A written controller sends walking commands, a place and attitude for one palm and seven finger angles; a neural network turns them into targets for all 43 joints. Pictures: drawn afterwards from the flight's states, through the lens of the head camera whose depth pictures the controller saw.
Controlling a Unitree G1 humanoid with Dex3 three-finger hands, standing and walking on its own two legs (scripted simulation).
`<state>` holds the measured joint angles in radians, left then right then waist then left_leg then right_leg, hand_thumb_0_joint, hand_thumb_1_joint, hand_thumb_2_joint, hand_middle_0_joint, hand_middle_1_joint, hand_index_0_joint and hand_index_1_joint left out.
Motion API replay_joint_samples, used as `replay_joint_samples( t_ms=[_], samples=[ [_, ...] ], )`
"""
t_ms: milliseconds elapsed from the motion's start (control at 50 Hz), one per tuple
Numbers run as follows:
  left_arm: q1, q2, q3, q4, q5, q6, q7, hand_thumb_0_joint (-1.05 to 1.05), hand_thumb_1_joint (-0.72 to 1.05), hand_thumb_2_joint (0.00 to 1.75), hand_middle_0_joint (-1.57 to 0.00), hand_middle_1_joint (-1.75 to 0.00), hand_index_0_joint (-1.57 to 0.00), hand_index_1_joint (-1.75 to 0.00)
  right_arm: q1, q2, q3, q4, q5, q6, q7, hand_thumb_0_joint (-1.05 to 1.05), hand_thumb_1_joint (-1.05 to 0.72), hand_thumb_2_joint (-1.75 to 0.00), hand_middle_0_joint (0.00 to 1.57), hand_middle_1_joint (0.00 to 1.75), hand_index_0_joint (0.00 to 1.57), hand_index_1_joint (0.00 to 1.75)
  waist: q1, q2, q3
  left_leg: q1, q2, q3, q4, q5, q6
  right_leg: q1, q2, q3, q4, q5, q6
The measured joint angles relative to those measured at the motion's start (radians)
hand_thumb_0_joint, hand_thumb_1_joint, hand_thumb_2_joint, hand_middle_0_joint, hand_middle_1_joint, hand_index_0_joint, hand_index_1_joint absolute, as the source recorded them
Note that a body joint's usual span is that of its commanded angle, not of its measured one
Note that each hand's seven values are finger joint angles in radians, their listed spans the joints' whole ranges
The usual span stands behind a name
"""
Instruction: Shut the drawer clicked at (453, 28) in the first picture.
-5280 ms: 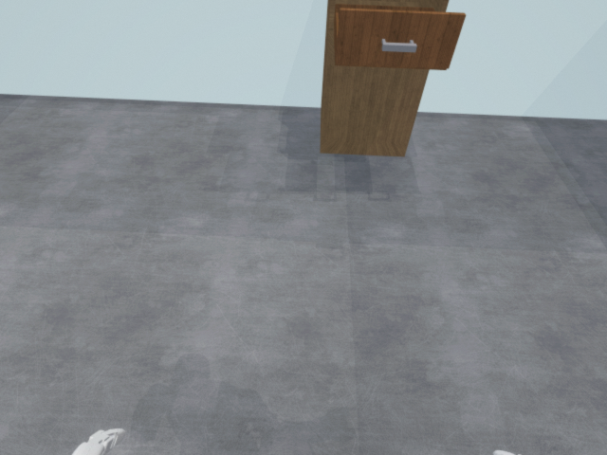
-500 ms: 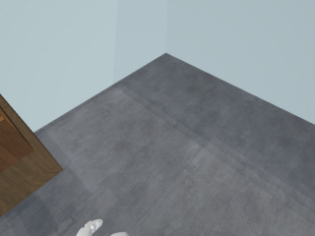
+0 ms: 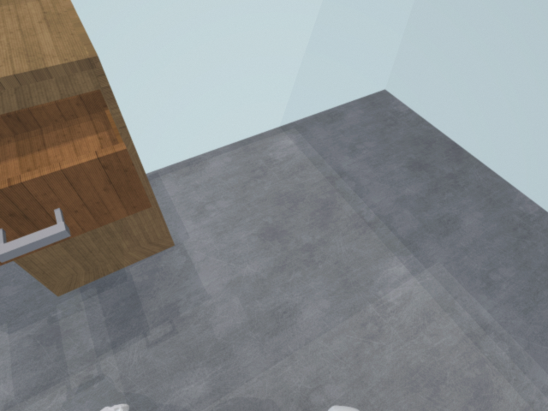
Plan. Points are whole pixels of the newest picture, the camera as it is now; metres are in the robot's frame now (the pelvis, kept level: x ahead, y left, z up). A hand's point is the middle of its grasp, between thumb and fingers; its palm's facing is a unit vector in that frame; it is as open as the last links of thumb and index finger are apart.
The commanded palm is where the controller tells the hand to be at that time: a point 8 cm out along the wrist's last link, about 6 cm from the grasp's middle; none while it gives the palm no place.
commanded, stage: turn to face it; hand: left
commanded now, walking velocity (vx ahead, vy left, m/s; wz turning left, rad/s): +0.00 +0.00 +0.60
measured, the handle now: (32, 232) +0.40 +0.46 -0.05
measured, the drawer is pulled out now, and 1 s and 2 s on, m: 0.30 0.30 0.30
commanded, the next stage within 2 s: take the last steps up to it in 0.86 s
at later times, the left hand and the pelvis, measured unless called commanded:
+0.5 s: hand out of the picture -0.04 +0.17 -0.16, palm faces +0.35 -0.90 -0.26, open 7.4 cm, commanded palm none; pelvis -0.03 -0.03 +0.00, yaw +20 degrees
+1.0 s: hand out of the picture -0.05 +0.21 -0.16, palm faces +0.50 -0.83 -0.25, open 7.4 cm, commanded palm none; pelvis -0.04 -0.01 +0.00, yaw +29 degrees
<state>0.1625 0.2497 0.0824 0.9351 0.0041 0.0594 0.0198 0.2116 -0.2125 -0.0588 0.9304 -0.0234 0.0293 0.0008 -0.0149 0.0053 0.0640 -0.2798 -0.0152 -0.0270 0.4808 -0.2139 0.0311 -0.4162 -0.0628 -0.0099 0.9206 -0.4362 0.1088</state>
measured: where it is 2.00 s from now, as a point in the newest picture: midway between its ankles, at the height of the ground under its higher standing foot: outside the picture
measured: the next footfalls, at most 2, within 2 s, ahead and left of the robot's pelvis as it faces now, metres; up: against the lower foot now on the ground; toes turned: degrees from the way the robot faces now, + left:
right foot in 0.12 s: +0.03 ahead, -0.14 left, +0.00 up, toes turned +3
left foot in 0.58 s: -0.05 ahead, +0.10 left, +0.00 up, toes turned +28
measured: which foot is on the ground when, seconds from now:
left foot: down 0.00-0.12, up 0.14-0.56, down 0.58-1.00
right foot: up 0.00-0.10, down 0.12-0.58, up 0.60-1.00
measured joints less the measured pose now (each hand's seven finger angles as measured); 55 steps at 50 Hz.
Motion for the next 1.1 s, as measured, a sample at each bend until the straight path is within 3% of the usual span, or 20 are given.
replay_joint_samples(
  t_ms=[100,140,200,260,320,460,540,580,600,640,700,760,860,960,1080,1100],
  samples=[
    [-0.036,-0.034,-0.02,-0.038,-0.007,-0.022,0.0,0.01,0.91,0.9,-0.2,-0.3,-0.2,-0.3,-0.009,-0.026,-0.013,-0.006,0.0,0.019,0.005,0.01,-0.9,-0.9,0.2,0.3,0.2,0.3,-0.015,0.028,0.001,-0.045,-0.023,-0.061,0.05,0.0,-0.029,0.116,0.036,-0.008,-0.259,0.061,-0.018],
    [-0.035,-0.05,-0.029,-0.052,0.001,-0.042,0.001,0.0,0.91,0.9,-0.2,-0.3,-0.2,-0.3,-0.011,-0.04,-0.024,-0.008,0.008,0.027,0.007,0.01,-0.9,-0.9,0.2,0.3,0.2,0.3,-0.011,0.045,-0.001,-0.088,-0.033,-0.079,0.138,-0.074,-0.048,0.156,0.04,-0.027,-0.354,0.121,-0.07],
    [-0.016,-0.076,-0.049,-0.061,0.007,-0.048,0.002,0.0,0.9,0.9,-0.2,-0.3,-0.21,-0.3,-0.012,-0.059,-0.039,-0.003,0.003,0.045,0.011,0.01,-0.9,-0.9,0.2,0.3,0.2,0.3,-0.016,0.061,-0.002,-0.188,-0.042,-0.049,0.442,-0.225,-0.067,0.175,0.017,-0.073,-0.35,0.116,-0.121],
    [0.011,-0.085,-0.056,-0.059,0.008,-0.044,0.003,0.0,0.9,0.9,-0.2,-0.3,-0.21,-0.3,-0.014,-0.068,-0.045,0.003,-0.001,0.053,0.023,0.01,-0.9,-0.9,0.2,0.3,0.2,0.3,-0.017,0.057,-0.005,-0.245,-0.012,-0.008,0.66,-0.173,-0.089,0.208,-0.004,-0.11,-0.389,0.13,-0.125],
    [0.03,-0.084,-0.058,-0.054,0.009,-0.047,0.004,0.0,0.9,0.9,-0.2,-0.3,-0.21,-0.3,-0.013,-0.067,-0.043,0.007,-0.001,0.056,0.03,0.01,-0.9,-0.9,0.2,0.3,0.2,0.3,-0.017,0.044,0.001,-0.25,0.025,0.009,0.72,-0.136,-0.109,0.228,-0.022,-0.148,-0.411,0.138,-0.125],
    [0.073,-0.068,-0.056,-0.037,0.018,-0.048,0.001,0.0,0.9,0.9,-0.2,-0.3,-0.21,-0.3,-0.043,-0.059,-0.028,0.019,0.003,0.069,0.031,0.01,-0.91,-0.9,0.2,0.3,0.2,0.3,0.013,0.012,0.031,-0.155,0.069,0.055,0.51,-0.198,-0.119,0.226,-0.069,-0.228,-0.397,0.126,-0.112],
    [0.094,-0.039,-0.042,-0.017,0.022,-0.041,-0.001,0.0,0.9,0.9,-0.2,-0.3,-0.21,-0.3,-0.076,-0.047,-0.011,0.005,0.009,0.052,0.029,0.01,-0.91,-0.9,0.2,0.3,0.19,0.3,0.039,-0.012,0.046,-0.064,0.062,0.102,0.299,-0.207,-0.098,0.202,-0.102,-0.264,-0.344,0.102,-0.087],
    [0.113,-0.021,-0.034,-0.007,0.016,-0.034,-0.002,0.0,0.9,0.9,-0.2,-0.3,-0.21,-0.3,-0.084,-0.045,-0.003,-0.011,0.009,0.034,0.03,0.01,-0.91,-0.9,0.2,0.3,0.2,0.3,0.045,-0.018,0.04,0.004,0.054,0.12,0.144,-0.112,-0.074,0.178,-0.119,-0.281,-0.285,0.072,-0.067],
    [0.114,-0.006,-0.028,0.001,0.011,-0.027,-0.004,0.0,0.9,0.9,-0.2,-0.3,-0.21,-0.3,-0.092,-0.037,-0.002,-0.015,0.008,0.022,0.028,0.01,-0.91,-0.9,0.2,0.3,0.2,0.3,0.046,-0.036,0.043,0.004,0.04,0.123,0.137,-0.116,-0.04,0.151,-0.131,-0.258,-0.223,0.048,-0.055],
    [0.106,0.017,-0.021,0.018,0.009,-0.002,0.002,0.0,0.9,0.9,-0.2,-0.3,-0.21,-0.3,-0.101,-0.019,0.01,-0.023,0.009,0.006,0.023,0.01,-0.9,-0.9,0.2,0.3,0.2,0.3,0.056,-0.059,0.051,-0.001,0.025,0.121,0.16,-0.141,0.001,0.083,-0.108,-0.161,-0.054,-0.081,-0.041],
    [0.089,0.027,-0.016,0.039,0.009,0.014,0.006,0.01,0.9,0.9,-0.2,-0.3,-0.2,-0.3,-0.097,-0.002,0.023,-0.026,0.007,-0.006,0.006,0.01,-0.9,-0.9,0.2,0.3,0.2,0.3,0.056,-0.055,0.047,0.029,0.022,0.103,0.107,-0.12,0.013,0.008,-0.064,-0.085,0.129,-0.089,-0.029],
    [0.068,0.023,-0.018,0.037,0.006,0.007,-0.001,0.01,0.91,0.9,-0.2,-0.3,-0.2,-0.3,-0.089,0.007,0.031,-0.019,0.008,-0.008,-0.004,0.01,-0.9,-0.9,0.2,0.3,0.2,0.3,0.051,-0.041,0.042,0.063,0.014,0.084,0.035,-0.076,0.02,-0.029,-0.045,-0.047,0.19,-0.023,-0.022],
    [0.032,0.006,-0.026,0.022,0.005,-0.001,-0.002,0.01,0.91,0.9,-0.2,-0.3,-0.2,-0.3,-0.06,0.022,0.037,-0.002,0.009,-0.01,-0.007,0.01,-0.9,-0.9,0.2,0.3,0.2,0.3,0.038,-0.029,0.025,0.097,-0.005,0.061,-0.035,-0.033,0.026,-0.027,-0.032,-0.017,0.136,0.03,-0.013],
    [-0.005,-0.019,-0.033,0.011,0.003,0.0,0.002,0.0,0.91,0.9,-0.2,-0.3,-0.2,-0.3,-0.02,0.031,0.033,0.02,0.003,-0.004,-0.006,0.01,-0.9,-0.9,0.2,0.3,0.2,0.3,0.014,-0.017,0.012,0.097,-0.021,0.037,-0.042,-0.02,0.019,0.028,-0.011,-0.013,-0.002,0.003,-0.018],
    [-0.006,-0.058,-0.048,0.009,0.005,-0.033,-0.005,0.0,0.91,0.9,-0.2,-0.3,-0.2,-0.3,0.035,0.02,0.022,0.062,0.0,0.003,-0.006,0.01,-0.9,-0.9,0.2,0.3,0.2,0.3,-0.005,0.014,-0.016,0.066,-0.029,0.02,0.016,-0.043,-0.011,0.176,0.03,-0.033,-0.302,0.059,-0.047],
    [0.002,-0.065,-0.05,0.012,0.01,-0.044,-0.006,0.0,0.91,0.9,-0.2,-0.3,-0.2,-0.3,0.048,0.015,0.019,0.07,0.003,0.003,-0.005,0.01,-0.9,-0.9,0.2,0.3,0.2,0.3,-0.005,0.025,-0.024,0.05,-0.025,0.016,0.054,-0.066,-0.016,0.203,0.038,-0.041,-0.358,0.096,-0.075]
  ],
)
